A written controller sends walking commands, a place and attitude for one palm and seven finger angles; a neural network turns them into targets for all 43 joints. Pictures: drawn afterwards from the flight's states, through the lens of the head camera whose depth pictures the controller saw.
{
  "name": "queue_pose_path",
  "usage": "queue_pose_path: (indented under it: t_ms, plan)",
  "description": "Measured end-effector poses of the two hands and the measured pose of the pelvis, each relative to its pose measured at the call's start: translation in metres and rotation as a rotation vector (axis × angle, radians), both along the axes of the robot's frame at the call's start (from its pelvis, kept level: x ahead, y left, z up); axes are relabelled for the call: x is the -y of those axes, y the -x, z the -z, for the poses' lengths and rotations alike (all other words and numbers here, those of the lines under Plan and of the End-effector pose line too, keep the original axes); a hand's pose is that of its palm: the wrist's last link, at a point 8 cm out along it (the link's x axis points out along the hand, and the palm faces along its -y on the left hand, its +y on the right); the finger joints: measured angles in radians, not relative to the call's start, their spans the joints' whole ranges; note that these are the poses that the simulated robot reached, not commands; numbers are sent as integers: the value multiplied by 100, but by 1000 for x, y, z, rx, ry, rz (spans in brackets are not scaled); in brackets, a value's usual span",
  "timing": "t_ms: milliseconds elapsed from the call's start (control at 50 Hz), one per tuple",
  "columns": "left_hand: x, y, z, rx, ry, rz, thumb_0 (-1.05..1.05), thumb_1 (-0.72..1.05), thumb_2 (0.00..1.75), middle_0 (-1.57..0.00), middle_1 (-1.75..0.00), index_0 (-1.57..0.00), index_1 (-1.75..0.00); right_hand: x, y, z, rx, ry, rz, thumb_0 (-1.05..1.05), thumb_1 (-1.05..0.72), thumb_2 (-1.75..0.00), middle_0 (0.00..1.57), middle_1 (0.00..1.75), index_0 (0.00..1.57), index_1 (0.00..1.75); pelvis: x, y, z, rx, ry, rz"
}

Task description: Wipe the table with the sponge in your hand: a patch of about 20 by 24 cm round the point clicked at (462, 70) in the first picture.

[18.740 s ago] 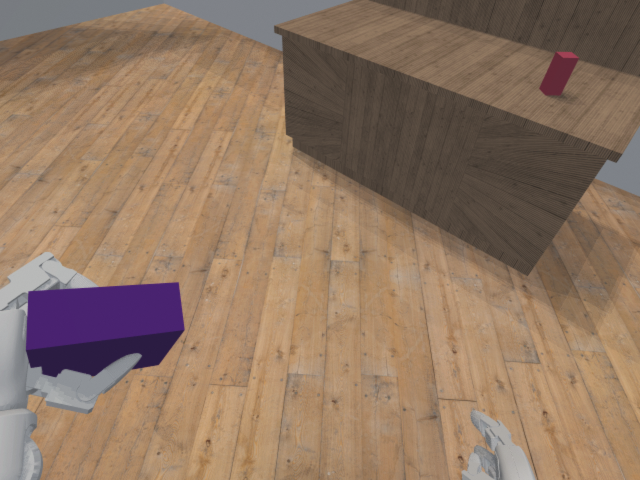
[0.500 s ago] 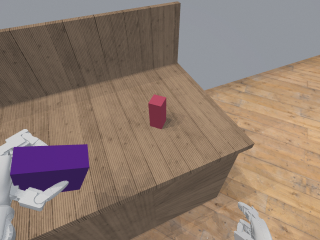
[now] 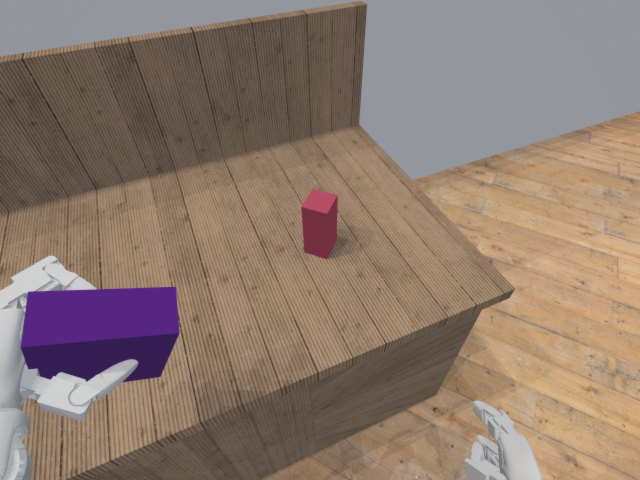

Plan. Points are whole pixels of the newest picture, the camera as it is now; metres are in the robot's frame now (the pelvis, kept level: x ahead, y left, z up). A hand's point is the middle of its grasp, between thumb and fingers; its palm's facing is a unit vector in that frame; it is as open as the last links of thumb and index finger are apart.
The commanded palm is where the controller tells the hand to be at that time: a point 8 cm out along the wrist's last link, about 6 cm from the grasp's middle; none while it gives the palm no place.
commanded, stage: shuffle to correct the standing spot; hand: left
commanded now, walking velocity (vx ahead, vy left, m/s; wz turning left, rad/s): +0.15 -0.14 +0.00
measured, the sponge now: (126, 339) +0.22 +0.21 +0.14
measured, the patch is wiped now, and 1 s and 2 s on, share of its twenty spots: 0.00 0.00 0.00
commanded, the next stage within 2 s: come to a stop and stand still in 0.48 s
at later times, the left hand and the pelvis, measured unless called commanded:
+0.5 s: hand (79, 334) +0.22 +0.24 +0.15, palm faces +0.32 -0.86 -0.39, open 9.2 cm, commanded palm +0.16 +0.28 +0.18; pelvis +0.00 +0.00 +0.00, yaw +0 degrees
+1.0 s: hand (59, 322) +0.23 +0.27 +0.15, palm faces +0.26 -0.86 -0.44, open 9.2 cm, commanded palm +0.17 +0.31 +0.18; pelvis +0.00 +0.04 +0.00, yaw -2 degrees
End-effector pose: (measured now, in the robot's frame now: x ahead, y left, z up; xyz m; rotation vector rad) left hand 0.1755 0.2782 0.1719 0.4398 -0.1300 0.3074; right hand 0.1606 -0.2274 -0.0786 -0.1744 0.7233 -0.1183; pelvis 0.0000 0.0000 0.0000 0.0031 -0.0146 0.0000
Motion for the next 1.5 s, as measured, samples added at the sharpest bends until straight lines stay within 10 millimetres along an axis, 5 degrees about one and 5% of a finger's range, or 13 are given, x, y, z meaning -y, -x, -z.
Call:
queue_pose_path:
  t_ms: [620, 740, 860, 920, 1020, 1140, 1300, 1500]
  plan:
    - [-6, -6, 0, -4, 4, 3, 0, -43, 106, -81, -140, -81, -140, -4, -4, -2, -4, 6, 10, 1, -90, -90, 20, 30, 20, 30, -6, -5, -1, -4, 4, 4]
    - [-47, -31, -28, 193, -91, -69, 0, -43, 106, -82, -140, -82, -140, -4, 7, -4, -12, 38, -32, 1, -90, -90, 20, 30, 20, 30, -6, 3, 1, 0, 5, 25]
    - [-18, -34, -5, 153, -23, 61, 0, -42, 106, -81, -141, -81, -141, -7, 19, -9, 11, 33, 25, 1, -90, -90, 20, 30, 21, 30, -23, 1, 0, 1, -6, 42]
    - [-15, -29, 6, 83, -35, 123, 0, -43, 106, -81, -140, -81, -140, -13, 23, -8, -8, 41, 41, 1, -90, -90, 20, 30, 20, 30, -29, 0, 0, -6, 6, 35]
    - [-43, -20, 3, 73, -77, 85, 0, -43, 106, -82, -140, -82, -140, -31, 22, -8, -40, 58, 17, 1, -90, -90, 20, 30, 20, 30, -39, 0, -3, -14, 14, 25]
    - [-70, -10, -12, 147, -73, 15, 0, -43, 106, -81, -140, -82, -140, -60, 5, -15, 8, 51, -47, 1, -90, -90, 20, 30, 20, 30, -57, 2, -5, -13, 17, 18]
    - [-83, 1, -1, 137, -11, 21, 0, -43, 106, -81, -140, -82, -140, -95, -14, -33, 102, 44, -96, 1, -90, -90, 20, 30, 21, 30, -75, 11, -7, -7, 21, 17]
    - [-102, 14, -2, 160, -17, 12, 0, -43, 106, -81, -140, -82, -140, -112, 2, -34, 83, 58, -115, 1, -90, -90, 20, 30, 21, 30, -90, 22, -7, 0, 26, 14]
